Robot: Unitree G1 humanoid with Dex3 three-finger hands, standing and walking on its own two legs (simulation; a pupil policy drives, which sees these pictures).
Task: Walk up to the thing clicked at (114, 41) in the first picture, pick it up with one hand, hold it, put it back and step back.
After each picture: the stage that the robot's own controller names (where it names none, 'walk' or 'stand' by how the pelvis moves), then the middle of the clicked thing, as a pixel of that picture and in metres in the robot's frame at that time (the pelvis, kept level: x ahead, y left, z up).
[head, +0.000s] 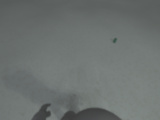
stand; (114, 40) +1.87 -0.62 -0.72
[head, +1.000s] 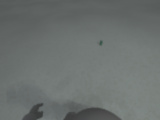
walk; (101, 43) +1.82 -0.11 -0.68
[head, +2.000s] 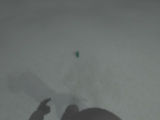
walk; (77, 54) +1.21 +0.32 -0.71
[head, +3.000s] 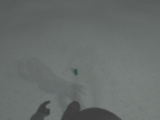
walk; (75, 72) +0.77 +0.27 -0.72
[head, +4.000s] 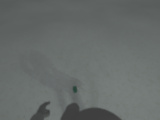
walk; (75, 89) +0.48 +0.21 -0.72
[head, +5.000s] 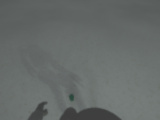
stand; (71, 97) +0.35 +0.19 -0.70
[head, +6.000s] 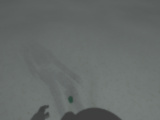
stand; (70, 99) +0.33 +0.19 -0.72
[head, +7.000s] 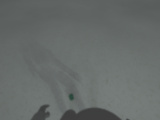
stand; (71, 97) +0.34 +0.20 -0.72
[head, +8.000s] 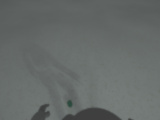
stand; (69, 103) +0.28 +0.21 -0.72
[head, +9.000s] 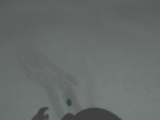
stand; (69, 102) +0.30 +0.22 -0.72
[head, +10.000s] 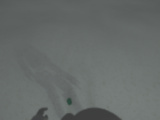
stand; (69, 101) +0.31 +0.21 -0.73
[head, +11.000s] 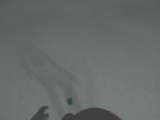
stand; (69, 101) +0.31 +0.20 -0.73
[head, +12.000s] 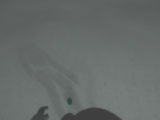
stand; (69, 101) +0.30 +0.20 -0.73
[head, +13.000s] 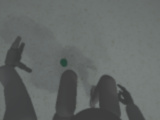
go down; (64, 63) +0.40 +0.21 -0.36
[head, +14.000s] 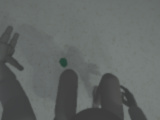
approach; (63, 62) +0.40 +0.21 -0.31
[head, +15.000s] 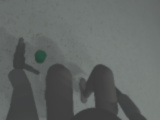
close in; (40, 57) +0.39 +0.24 -0.22
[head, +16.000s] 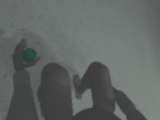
close; (29, 56) +0.39 +0.26 -0.22
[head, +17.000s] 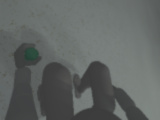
lift; (30, 55) +0.38 +0.24 -0.23
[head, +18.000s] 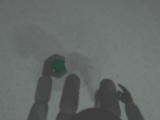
lift; (60, 68) +0.32 +0.21 -0.03
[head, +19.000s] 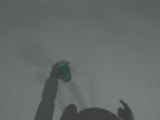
hold; (65, 73) +0.32 +0.17 +0.02
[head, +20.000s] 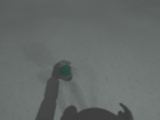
hold; (66, 73) +0.32 +0.16 +0.01
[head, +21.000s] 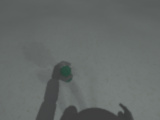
hold; (66, 74) +0.31 +0.16 +0.01
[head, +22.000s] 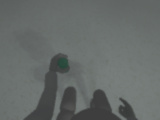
crouch; (63, 66) +0.37 +0.18 -0.05
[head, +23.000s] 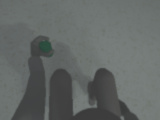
lower; (47, 49) +0.45 +0.24 -0.12
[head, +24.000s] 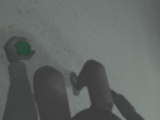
lower; (23, 50) +0.43 +0.24 -0.23
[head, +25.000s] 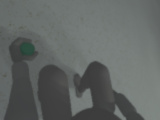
lower; (27, 51) +0.41 +0.26 -0.22
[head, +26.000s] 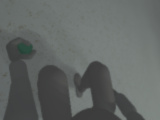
lower; (25, 50) +0.41 +0.27 -0.22
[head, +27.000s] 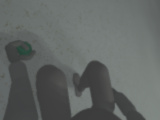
lower; (25, 51) +0.41 +0.26 -0.22
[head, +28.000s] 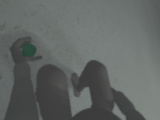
open; (28, 52) +0.41 +0.23 -0.23
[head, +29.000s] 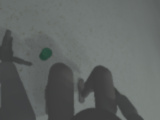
stand; (45, 54) +0.40 +0.22 -0.24
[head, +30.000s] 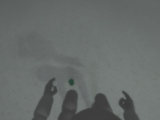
stand; (71, 82) +0.37 +0.17 -0.57
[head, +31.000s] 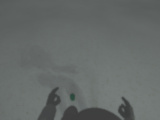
stand; (72, 97) +0.35 +0.17 -0.66
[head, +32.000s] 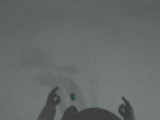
stand; (72, 97) +0.35 +0.17 -0.66
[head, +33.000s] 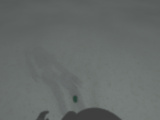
stand; (75, 99) +0.37 +0.16 -0.72
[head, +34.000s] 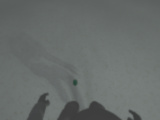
walk; (75, 82) +0.42 +0.13 -0.70
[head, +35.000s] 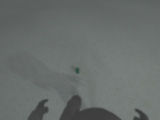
walk; (77, 70) +0.67 +0.22 -0.69
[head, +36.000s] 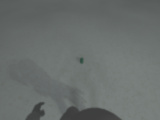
stand; (81, 60) +0.99 +0.18 -0.70
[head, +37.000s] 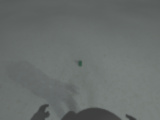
stand; (80, 63) +0.98 +0.18 -0.72
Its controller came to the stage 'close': yes
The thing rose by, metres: 0.72
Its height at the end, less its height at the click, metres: +0.00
